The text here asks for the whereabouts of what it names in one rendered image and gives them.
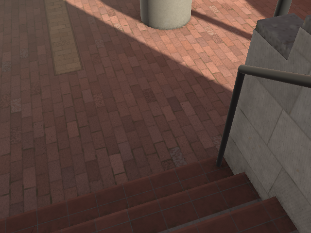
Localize stairs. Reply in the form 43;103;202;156
0;155;299;233

